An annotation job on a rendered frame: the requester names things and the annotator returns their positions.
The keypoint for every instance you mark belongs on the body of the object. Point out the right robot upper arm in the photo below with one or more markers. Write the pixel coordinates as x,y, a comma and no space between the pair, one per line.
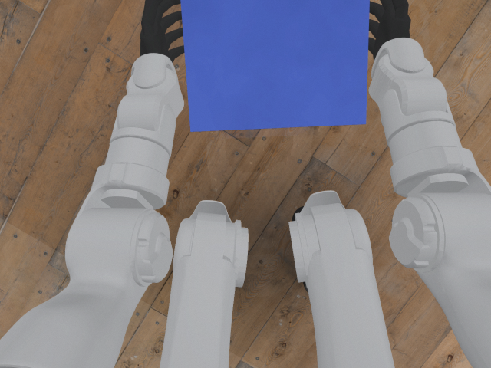
446,238

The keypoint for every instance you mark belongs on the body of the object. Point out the carton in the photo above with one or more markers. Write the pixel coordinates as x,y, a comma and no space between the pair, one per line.
262,64

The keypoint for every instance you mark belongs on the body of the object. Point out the right robot forearm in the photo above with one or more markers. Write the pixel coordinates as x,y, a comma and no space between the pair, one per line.
420,131

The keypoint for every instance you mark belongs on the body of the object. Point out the right robot shin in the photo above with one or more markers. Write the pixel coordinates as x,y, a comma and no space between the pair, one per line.
357,225

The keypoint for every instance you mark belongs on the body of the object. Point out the right robot thigh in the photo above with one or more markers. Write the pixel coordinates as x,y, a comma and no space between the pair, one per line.
350,331

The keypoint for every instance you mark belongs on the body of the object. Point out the left robot forearm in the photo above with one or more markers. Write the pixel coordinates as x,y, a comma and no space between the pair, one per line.
134,173

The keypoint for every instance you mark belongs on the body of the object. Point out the robot right hand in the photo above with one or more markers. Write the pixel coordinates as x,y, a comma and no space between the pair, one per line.
394,23

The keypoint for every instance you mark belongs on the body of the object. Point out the robot left hand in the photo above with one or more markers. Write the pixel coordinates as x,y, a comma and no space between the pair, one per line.
152,37

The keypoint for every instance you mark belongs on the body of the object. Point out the left robot upper arm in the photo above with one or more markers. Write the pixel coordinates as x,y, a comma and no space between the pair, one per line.
113,255

